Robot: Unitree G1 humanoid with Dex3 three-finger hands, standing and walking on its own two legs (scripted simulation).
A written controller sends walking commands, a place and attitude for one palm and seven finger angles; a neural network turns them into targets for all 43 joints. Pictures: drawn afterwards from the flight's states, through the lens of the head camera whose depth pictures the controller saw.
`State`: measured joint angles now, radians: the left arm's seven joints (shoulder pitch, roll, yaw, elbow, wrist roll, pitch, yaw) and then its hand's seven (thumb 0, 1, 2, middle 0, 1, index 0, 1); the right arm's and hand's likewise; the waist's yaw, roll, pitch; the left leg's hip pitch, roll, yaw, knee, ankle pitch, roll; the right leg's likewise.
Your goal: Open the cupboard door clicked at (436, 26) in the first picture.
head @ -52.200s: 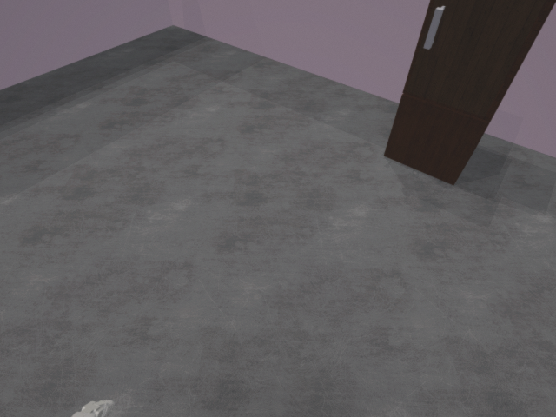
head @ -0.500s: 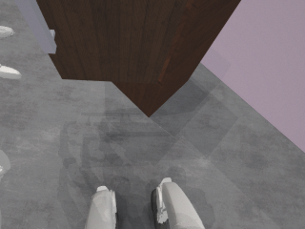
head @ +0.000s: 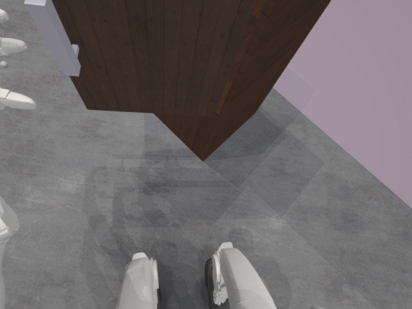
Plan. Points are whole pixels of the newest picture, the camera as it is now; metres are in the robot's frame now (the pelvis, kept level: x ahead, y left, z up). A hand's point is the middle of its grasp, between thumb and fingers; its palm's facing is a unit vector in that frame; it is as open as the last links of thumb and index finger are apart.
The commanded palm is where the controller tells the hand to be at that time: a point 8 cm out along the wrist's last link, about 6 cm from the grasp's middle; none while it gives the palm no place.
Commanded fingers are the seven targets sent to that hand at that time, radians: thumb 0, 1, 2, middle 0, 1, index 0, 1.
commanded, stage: slide the fingers in behind the handle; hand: left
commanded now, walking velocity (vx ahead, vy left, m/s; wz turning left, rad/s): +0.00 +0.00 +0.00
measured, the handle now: (60, 30) +0.59 +0.21 +0.07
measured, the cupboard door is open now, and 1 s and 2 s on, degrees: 46 46 45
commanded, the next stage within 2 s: move the hooked fingers beside the handle in 1.62 s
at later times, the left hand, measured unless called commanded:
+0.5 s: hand (32, 65) +0.51 +0.25 +0.07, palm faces -0.02 -1.00 -0.01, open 14.0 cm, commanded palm +0.50 +0.28 +0.07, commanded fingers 0.00 -0.50 0.30 -0.30 -1.20 -0.30 -1.20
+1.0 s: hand (44, 67) +0.51 +0.23 +0.07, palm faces +0.02 -1.00 -0.01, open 14.3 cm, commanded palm +0.49 +0.25 +0.07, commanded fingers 0.00 -0.50 0.30 -0.30 -1.20 -0.30 -1.20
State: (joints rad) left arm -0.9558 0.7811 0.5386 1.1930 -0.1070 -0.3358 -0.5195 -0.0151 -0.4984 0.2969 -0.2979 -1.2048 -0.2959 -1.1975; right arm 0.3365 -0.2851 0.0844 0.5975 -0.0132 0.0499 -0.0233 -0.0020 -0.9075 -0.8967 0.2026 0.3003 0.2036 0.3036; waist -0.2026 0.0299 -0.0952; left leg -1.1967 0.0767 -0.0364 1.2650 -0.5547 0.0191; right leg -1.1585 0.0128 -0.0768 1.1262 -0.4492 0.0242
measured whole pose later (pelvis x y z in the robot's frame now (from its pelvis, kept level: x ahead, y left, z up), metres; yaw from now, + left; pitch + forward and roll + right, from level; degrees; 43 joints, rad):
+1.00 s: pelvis +0.01 -0.01 +0.01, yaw +1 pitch +26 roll -4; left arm -0.90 0.59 0.42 1.14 -0.13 -0.38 -0.36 -0.02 -0.50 0.30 -0.24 -1.19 -0.24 -1.18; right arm 0.36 -0.27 0.05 0.64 -0.02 0.04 -0.01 0.00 -0.91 -0.90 0.20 0.30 0.20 0.30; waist -0.18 0.03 -0.11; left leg -1.12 0.06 -0.03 1.20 -0.54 0.01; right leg -1.10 0.00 -0.07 1.10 -0.45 0.01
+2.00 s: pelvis +0.01 +0.00 +0.01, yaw +2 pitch +26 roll -5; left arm -0.94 0.57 0.37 1.16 -0.13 -0.39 -0.33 -0.02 -0.50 0.30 -0.25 -1.22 -0.25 -1.20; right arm 0.36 -0.26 0.05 0.66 -0.03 0.04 0.01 0.00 -0.91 -0.90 0.20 0.30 0.20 0.30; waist -0.17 0.03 -0.11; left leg -1.13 0.05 -0.04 1.20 -0.54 0.01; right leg -1.09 -0.01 -0.08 1.09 -0.46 0.02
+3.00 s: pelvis +0.00 -0.01 +0.00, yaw +0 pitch +28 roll -6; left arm -1.03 0.79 0.51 1.25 -0.08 -0.32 -0.48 -0.01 -0.50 0.30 -0.30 -1.21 -0.30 -1.20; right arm 0.36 -0.29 0.09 0.62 -0.02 0.04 -0.03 0.00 -0.91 -0.90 0.20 0.30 0.20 0.30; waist -0.22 0.04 -0.09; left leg -1.22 0.07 -0.04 1.27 -0.55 0.01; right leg -1.19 0.02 -0.07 1.14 -0.45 0.02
